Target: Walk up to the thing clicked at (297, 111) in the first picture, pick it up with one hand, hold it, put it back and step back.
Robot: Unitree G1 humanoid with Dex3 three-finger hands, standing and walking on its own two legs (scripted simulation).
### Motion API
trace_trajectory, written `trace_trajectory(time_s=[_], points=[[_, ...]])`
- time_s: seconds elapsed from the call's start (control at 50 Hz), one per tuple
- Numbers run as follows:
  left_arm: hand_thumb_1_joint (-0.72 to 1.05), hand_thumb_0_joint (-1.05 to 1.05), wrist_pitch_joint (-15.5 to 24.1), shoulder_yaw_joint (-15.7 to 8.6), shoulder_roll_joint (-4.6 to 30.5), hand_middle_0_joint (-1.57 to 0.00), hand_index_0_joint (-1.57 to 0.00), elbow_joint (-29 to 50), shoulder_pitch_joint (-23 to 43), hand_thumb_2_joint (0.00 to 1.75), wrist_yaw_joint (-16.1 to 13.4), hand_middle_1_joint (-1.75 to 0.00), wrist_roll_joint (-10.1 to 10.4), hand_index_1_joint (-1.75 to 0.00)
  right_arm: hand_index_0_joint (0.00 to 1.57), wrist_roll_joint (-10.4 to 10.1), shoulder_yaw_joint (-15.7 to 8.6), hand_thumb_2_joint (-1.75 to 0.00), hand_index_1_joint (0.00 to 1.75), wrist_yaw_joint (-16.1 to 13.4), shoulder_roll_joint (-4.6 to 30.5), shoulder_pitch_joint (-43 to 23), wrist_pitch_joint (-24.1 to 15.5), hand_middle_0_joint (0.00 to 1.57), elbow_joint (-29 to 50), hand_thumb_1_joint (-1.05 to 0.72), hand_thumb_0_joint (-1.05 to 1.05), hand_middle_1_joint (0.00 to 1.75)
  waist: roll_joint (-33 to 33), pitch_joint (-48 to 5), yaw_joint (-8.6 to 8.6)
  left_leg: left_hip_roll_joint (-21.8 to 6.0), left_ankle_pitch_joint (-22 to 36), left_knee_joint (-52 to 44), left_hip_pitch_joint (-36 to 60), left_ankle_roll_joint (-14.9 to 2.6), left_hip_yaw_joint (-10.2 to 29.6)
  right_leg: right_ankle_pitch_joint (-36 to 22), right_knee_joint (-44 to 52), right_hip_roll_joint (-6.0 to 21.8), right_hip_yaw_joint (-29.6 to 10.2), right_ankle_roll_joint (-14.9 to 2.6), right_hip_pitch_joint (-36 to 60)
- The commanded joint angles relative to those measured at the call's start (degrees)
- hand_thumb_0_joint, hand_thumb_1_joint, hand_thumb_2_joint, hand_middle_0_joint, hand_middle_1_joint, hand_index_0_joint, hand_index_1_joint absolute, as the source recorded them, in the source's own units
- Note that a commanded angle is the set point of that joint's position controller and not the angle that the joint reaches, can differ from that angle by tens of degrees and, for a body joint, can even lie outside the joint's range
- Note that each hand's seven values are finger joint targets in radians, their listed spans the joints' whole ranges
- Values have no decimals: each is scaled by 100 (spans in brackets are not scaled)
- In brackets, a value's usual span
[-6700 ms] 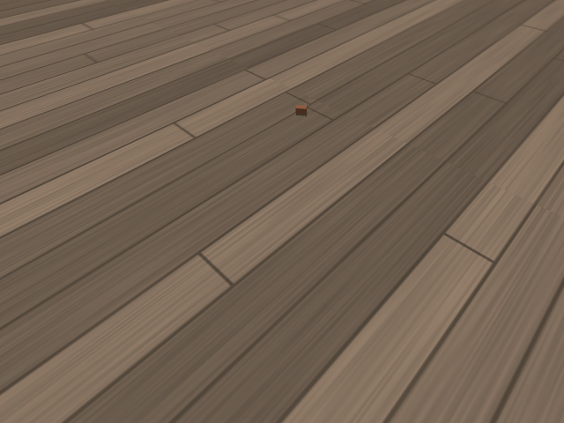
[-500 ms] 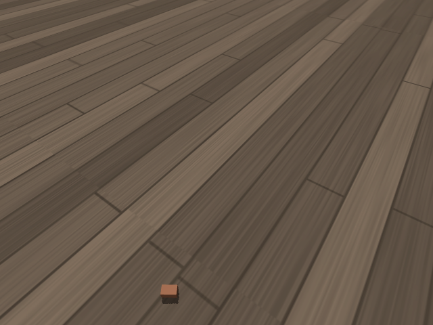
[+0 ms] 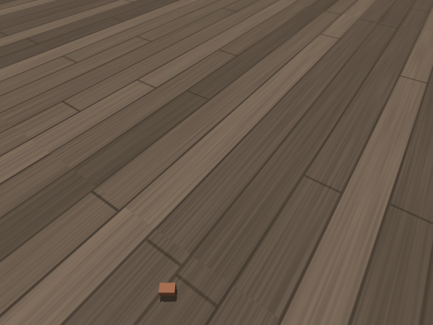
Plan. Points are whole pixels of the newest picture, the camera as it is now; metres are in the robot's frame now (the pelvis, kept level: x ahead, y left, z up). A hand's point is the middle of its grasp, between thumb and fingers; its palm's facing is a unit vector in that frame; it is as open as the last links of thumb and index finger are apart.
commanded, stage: stand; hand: left
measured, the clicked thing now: (167, 289) +0.46 +0.23 -0.77
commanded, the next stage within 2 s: none
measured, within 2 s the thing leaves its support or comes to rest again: neither
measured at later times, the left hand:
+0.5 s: hand out of the picture +0.07 +0.25 -0.16, palm faces -0.01 -0.94 -0.34, open 7.4 cm
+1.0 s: hand out of the picture +0.07 +0.25 -0.16, palm faces -0.01 -0.94 -0.34, open 7.4 cm
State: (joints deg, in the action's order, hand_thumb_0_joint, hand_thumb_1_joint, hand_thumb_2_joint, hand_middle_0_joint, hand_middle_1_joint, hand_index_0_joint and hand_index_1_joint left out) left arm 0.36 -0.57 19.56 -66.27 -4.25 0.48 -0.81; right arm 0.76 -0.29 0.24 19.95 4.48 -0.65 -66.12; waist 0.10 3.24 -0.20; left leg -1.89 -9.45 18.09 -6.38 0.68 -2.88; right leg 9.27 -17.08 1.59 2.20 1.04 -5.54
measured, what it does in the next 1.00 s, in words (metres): stands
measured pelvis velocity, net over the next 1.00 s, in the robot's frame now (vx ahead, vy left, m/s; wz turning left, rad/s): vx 0.00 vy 0.00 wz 0.01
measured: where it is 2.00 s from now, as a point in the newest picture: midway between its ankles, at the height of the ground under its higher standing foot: outside the picture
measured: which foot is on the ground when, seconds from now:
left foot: down 0.00-1.00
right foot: down 0.00-1.00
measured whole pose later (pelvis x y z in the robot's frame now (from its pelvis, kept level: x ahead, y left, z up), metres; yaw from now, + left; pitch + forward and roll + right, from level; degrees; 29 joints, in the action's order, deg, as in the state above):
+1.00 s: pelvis +0.00 +0.00 +0.00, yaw +1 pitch -2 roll +0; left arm 0.3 -0.1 20.0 -65.4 -6.5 0.5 -0.9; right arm 1.0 0.0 0.5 20.0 6.0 -0.6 -65.8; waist 0.3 2.5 0.2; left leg -1.8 -9.3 17.9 -6.4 0.8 -2.3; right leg 9.5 -17.2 1.7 2.7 0.9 -5.5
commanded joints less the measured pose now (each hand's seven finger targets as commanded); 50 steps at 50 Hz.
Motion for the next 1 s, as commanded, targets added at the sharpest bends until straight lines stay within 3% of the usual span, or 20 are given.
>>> trace_trajectory(time_s=[0.0, 0.12, 0.26, 0.4, 0.46, 0.5, 0.6, 0.84, 0.98], points=[[90, 0, 142, -185, 1252, -20, -20, 313, 229, 90, -96, -30, 29, -30, 20, -33, -188, -90, 30, -50, 1223, -311, -99, 20, 333, -90, 0, 30, -58, -547, -3, -662, 675, -299, 134, -117, 605, -532, 286, 684, -502, -138, 19], [90, 0, 129, -166, 1245, -20, -20, 357, 234, 90, -88, -30, 33, -30, 20, -17, -164, -90, 30, -45, 1202, -285, -101, 20, 316, -90, 0, 30, 0, -507, -4, -650, 482, -338, 46, -101, 612, -431, 297, 690, -511, -141, -33], [90, 0, 130, -165, 1250, -20, -20, 356, 176, 90, -85, -30, 18, -30, 20, -18, -172, -90, 30, -50, 1210, -245, -123, 20, 322, -90, 0, 30, -34, -598, 6, -669, 819, -294, 109, -125, 602, -728, 235, 715, -486, -159, 45], [90, 0, 134, -158, 1267, -20, -20, 377, 149, 90, -88, -30, 35, -30, 20, -21, -169, -90, 30, -50, 1207, -227, -129, 20, 323, -90, 0, 30, 39, -550, 11, -681, 887, -321, 131, -114, 619, -655, 220, 702, -484, -163, 28], [90, 0, 113, -167, 1261, -20, -20, 355, 114, 90, -83, -30, 16, -30, 20, -17, -172, -90, 30, -56, 1221, -211, -110, 20, 322, -90, 0, 30, 2, -430, 13, -643, 435, -375, 41, -113, 609, -377, 278, 700, -501, -170, -75], [90, 0, 118, -161, 1278, -20, -20, 363, 114, 90, -80, -30, 29, -30, 20, -12, -166, -90, 30, -44, 1199, -188, -110, 20, 319, -90, 0, 30, -19, -420, 1, -650, 448, -408, 31, -117, 627, -268, 284, 687, -497, -168, -99], [90, 0, 136, -149, 1236, -20, -20, 384, 54, 90, -75, -30, 17, -30, 20, -16, -174, -90, 30, -43, 1232, -200, -117, 20, 341, -90, 0, 30, 49, -505, 23, -650, 630, -301, 80, -142, 600, -564, 295, 726, -517, -178, -13], [90, 0, 134, -165, 1301, -20, -20, 378, 28, 90, -82, -30, 30, -30, 20, -16, -163, -90, 30, -40, 1201, -138, -104, 20, 347, -90, 0, 30, -65, -400, 8, -642, 439, -364, 42, -124, 649, -292, 301, 690, -503, -168, -75], [90, 0, 137, -167, 1273, -20, -20, 400, 14, 90, -93, -30, 13, -30, 20, -12, -172, -90, 30, -52, 1236, -117, -105, 20, 363, -90, 0, 30, 25, -461, 15, -659, 565, -295, 46, -144, 632, -522, 300, 728, -517, -167, -11]])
